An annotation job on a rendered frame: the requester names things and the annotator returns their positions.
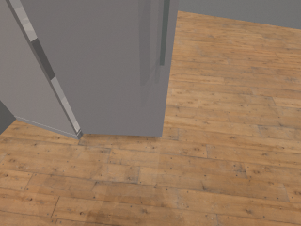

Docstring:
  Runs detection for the fridge door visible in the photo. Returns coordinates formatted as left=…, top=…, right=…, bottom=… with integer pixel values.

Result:
left=20, top=0, right=180, bottom=137

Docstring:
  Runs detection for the handle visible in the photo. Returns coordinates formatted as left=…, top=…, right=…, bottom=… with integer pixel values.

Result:
left=159, top=0, right=170, bottom=66

